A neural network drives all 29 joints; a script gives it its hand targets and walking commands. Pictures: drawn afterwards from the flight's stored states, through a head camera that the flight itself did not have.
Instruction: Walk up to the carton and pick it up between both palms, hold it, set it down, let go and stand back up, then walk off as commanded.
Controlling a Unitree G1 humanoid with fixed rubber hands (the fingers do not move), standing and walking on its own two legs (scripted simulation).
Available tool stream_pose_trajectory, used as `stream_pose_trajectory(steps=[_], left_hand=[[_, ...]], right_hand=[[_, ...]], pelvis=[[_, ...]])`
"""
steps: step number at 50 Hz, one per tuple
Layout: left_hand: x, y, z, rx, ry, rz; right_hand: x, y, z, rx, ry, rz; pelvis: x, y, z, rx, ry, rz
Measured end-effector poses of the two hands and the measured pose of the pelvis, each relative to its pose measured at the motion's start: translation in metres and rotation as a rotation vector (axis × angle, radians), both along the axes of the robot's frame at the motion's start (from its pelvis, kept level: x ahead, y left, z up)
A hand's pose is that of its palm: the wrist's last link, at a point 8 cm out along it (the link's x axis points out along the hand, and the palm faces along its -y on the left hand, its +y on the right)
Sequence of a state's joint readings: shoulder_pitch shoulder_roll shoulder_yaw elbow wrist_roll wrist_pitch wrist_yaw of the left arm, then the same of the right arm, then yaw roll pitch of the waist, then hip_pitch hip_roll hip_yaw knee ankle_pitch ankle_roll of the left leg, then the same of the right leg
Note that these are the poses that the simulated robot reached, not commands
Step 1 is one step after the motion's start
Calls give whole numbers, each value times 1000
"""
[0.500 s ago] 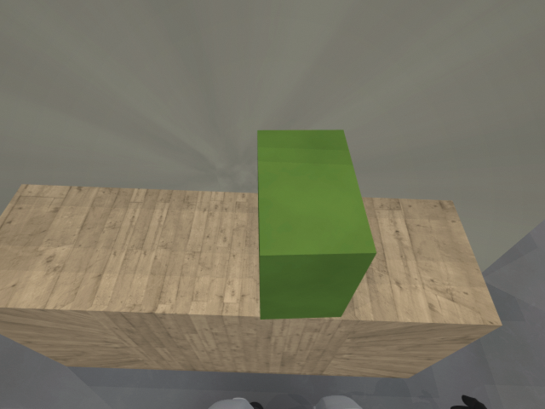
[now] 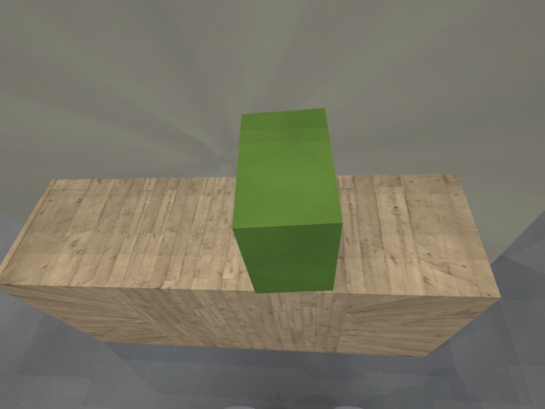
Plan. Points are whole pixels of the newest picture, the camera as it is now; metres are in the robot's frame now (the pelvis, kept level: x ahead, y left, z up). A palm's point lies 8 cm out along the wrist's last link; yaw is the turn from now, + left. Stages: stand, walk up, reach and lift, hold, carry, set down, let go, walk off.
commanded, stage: walk up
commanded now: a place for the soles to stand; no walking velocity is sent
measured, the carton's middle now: (288, 204) +0.51 -0.02 -0.09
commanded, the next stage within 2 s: none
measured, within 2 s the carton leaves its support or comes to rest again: neither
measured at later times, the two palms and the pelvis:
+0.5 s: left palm out of the picture +0.08 +0.35 -0.10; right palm out of the picture +0.11 -0.27 -0.10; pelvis +0.02 +0.04 +0.00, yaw +3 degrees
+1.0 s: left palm out of the picture +0.09 +0.34 -0.09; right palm out of the picture +0.10 -0.27 -0.11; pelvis +0.01 +0.03 +0.00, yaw +3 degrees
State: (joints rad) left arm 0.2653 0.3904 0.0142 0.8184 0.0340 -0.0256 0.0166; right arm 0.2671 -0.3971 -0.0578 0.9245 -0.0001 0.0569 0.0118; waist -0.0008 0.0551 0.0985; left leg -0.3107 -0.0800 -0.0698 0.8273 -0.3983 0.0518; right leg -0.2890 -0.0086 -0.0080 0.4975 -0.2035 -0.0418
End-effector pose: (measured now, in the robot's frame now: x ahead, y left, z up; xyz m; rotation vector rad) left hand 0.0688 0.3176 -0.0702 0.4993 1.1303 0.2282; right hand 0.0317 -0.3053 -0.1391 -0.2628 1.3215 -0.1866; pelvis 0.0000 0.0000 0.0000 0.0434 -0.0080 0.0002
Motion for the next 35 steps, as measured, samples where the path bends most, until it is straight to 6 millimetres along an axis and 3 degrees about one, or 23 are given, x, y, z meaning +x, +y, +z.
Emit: stream_pose_trajectory(steps=[8, 14, 23, 35], left_hand=[[-18, 19, -25, -63, -17, 55], [-6, 27, -29, -104, -63, 49], [7, 28, -30, -108, -52, 45], [32, 28, -28, -109, -87, 30]], right_hand=[[24, 19, 15, -54, -86, 64], [46, 31, 33, -82, -168, 75], [76, 37, 34, -77, -189, 102], [88, 37, 35, -77, -194, 105]], pelvis=[[-3, 22, -6, -40, -23, 49], [0, 34, -2, -51, -22, 47], [14, 36, -2, -54, -3, 46], [21, 37, -2, -54, 6, 46]])
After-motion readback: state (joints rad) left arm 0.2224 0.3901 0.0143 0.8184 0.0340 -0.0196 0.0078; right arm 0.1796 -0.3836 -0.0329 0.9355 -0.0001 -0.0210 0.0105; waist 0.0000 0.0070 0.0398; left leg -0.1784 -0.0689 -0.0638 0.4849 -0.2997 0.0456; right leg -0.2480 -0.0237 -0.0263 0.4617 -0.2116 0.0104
